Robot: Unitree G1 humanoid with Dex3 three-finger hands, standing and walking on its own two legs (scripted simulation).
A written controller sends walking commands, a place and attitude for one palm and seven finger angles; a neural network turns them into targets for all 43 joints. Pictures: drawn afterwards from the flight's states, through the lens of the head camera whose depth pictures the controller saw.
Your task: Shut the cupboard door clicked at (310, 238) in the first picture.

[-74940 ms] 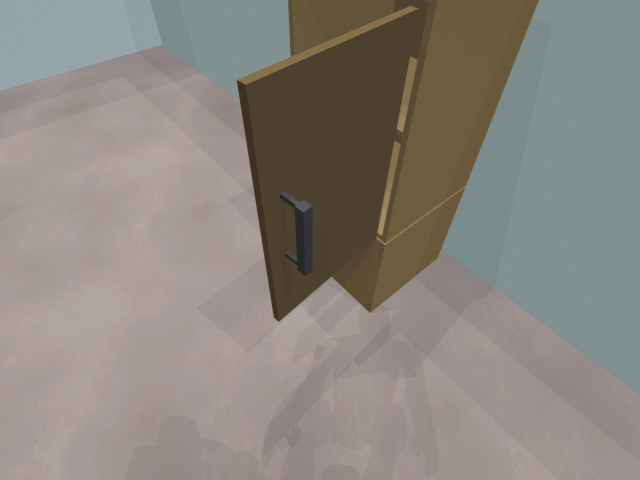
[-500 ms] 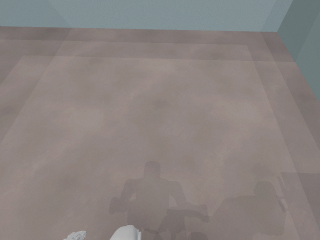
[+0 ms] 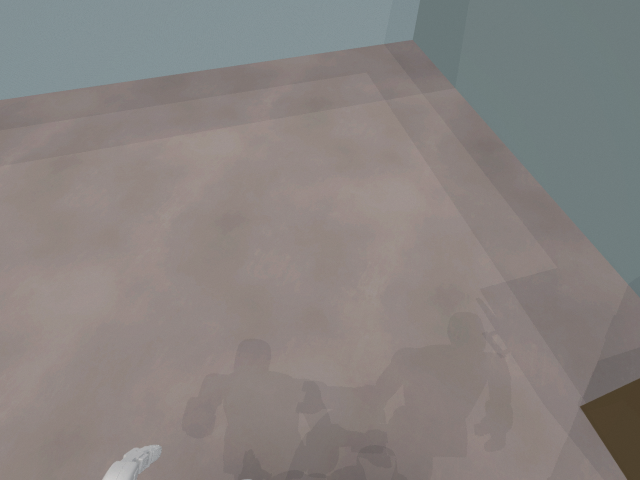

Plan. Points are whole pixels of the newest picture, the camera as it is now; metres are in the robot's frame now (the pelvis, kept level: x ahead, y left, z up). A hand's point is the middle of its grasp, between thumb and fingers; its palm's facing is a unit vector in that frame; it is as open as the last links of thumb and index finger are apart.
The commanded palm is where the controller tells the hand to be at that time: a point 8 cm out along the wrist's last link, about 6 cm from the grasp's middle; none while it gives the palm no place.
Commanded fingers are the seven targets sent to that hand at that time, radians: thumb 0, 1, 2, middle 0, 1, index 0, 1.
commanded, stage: turn to face it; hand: left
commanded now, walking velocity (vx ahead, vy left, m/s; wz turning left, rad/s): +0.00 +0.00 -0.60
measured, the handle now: out of the picture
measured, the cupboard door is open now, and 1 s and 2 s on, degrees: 3 3 3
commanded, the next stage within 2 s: take the last steps up to it in 1.90 s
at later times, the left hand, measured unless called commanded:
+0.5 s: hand (188, 451) +0.17 +0.20 -0.15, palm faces -0.24 -0.95 -0.19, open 7.4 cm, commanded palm none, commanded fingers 0.00 0.90 0.90 -0.20 -0.30 -0.20 -0.30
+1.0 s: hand (262, 425) +0.21 +0.10 -0.15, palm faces -0.53 -0.82 -0.23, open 7.4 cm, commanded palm none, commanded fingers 0.00 0.90 0.90 -0.20 -0.30 -0.20 -0.30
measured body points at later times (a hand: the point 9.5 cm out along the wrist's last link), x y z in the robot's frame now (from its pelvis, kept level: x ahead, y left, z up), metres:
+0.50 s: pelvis +0.02 +0.02 +0.02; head +0.08 +0.04 +0.46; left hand +0.19 +0.25 -0.14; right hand +0.04 -0.24 -0.11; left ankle +0.06 +0.13 -0.72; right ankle -0.05 -0.10 -0.64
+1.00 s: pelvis +0.03 -0.02 +0.01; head +0.07 -0.05 +0.46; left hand +0.24 +0.15 -0.13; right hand -0.04 -0.29 -0.12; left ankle +0.11 +0.10 -0.68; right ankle -0.04 -0.11 -0.72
